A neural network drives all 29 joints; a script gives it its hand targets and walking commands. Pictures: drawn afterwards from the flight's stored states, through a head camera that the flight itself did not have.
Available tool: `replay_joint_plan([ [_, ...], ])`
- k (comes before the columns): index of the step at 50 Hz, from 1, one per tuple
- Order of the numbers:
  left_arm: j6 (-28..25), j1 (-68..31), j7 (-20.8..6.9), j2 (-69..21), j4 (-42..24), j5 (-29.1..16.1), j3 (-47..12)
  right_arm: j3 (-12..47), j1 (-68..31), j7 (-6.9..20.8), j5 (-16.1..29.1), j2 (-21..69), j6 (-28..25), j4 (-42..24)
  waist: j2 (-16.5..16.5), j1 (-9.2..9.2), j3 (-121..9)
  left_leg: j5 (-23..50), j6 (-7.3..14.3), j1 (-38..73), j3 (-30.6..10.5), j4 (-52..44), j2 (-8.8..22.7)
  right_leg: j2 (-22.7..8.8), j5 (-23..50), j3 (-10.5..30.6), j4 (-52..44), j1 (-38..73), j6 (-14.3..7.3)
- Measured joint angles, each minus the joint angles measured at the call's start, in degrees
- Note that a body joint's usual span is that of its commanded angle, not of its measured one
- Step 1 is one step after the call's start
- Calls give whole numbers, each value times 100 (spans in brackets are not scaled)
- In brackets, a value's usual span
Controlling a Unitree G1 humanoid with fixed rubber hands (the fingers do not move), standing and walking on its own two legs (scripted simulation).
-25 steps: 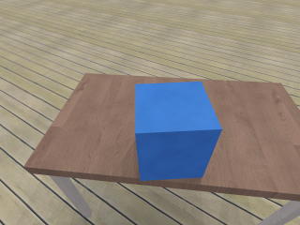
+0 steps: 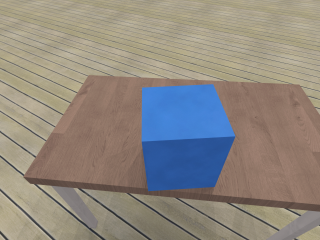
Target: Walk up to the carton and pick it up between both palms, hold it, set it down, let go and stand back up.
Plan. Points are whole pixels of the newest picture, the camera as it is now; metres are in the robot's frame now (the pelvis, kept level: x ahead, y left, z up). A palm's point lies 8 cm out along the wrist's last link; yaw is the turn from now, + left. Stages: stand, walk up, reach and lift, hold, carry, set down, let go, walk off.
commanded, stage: stand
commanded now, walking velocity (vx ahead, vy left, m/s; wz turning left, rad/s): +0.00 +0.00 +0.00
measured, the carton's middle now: (179, 139) +0.42 -0.04 +0.01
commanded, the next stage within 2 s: none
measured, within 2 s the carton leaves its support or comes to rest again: neither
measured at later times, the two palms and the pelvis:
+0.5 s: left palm out of the picture +0.02 +0.24 -0.13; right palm out of the picture +0.01 -0.25 -0.13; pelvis +0.02 +0.00 +0.00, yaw +0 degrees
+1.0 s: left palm out of the picture +0.02 +0.24 -0.13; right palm out of the picture +0.00 -0.24 -0.14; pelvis +0.01 +0.00 +0.00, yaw -1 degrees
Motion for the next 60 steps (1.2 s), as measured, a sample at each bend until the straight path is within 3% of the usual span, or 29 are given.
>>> replay_joint_plan([
  [60,-1,-12,78,-179,410,-11,69,10,-86,-65,22,168,6,597,22,13,12,-14,-41,187,-9,-162,25,22,-36,60,-91,140,-14],
])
